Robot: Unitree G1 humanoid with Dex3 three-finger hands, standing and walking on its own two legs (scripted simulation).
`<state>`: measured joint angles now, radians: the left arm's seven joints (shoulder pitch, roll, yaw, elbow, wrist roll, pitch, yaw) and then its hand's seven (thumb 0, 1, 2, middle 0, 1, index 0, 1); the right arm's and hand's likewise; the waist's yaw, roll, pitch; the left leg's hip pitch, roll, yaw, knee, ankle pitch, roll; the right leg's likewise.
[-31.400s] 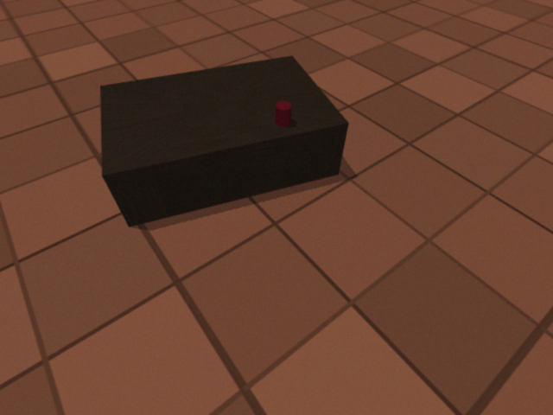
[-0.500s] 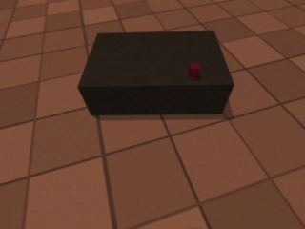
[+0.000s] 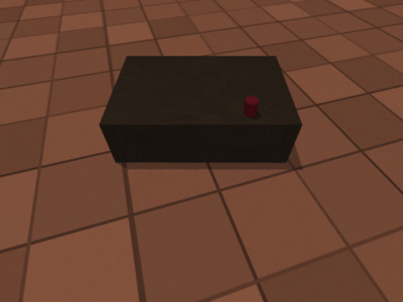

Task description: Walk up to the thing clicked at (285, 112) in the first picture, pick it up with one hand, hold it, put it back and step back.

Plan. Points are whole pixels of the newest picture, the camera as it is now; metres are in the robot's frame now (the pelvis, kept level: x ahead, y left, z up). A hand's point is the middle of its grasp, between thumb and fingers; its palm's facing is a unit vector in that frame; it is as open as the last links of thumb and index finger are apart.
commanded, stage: step back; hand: right
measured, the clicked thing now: (250, 107) +1.12 -0.23 -0.39
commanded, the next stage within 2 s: stand in 0.40 s
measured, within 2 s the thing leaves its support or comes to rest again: neither
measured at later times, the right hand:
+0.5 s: hand out of the picture +0.15 -0.23 -0.14, palm faces +0.03 +0.95 -0.32, open 7.4 cm
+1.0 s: hand out of the picture +0.04 -0.25 -0.14, palm faces +0.01 +0.95 -0.32, open 7.4 cm
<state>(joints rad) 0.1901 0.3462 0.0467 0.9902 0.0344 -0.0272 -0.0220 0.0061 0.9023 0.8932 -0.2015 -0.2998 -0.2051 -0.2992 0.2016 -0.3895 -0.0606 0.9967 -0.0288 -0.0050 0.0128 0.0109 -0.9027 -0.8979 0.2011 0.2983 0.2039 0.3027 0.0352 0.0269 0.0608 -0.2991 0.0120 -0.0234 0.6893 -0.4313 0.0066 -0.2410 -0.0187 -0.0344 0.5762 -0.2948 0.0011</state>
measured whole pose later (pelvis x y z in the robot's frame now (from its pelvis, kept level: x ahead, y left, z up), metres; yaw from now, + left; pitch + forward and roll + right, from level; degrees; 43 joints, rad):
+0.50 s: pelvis +0.03 +0.01 +0.01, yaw -1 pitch -3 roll +0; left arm 0.05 0.35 0.01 1.05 0.00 -0.02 0.00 0.01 0.91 0.89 -0.20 -0.30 -0.20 -0.30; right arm 0.04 -0.33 -0.02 1.07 0.00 -0.01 0.00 0.01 -0.90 -0.90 0.20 0.30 0.21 0.30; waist 0.01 0.00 0.06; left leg -0.15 0.00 0.02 0.46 -0.26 0.01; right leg -0.14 -0.03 0.01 0.44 -0.26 0.03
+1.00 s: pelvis +0.00 +0.00 +0.02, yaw -1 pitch -2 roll +0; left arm 0.14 0.35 0.00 1.15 0.01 -0.01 -0.01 0.01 0.91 0.89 -0.20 -0.30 -0.20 -0.30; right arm 0.13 -0.34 -0.02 1.16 -0.01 0.00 0.02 0.01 -0.90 -0.90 0.20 0.30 0.20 0.30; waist 0.00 0.00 0.06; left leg -0.15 0.02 0.01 0.33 -0.15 -0.01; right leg -0.13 -0.01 0.00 0.32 -0.15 0.01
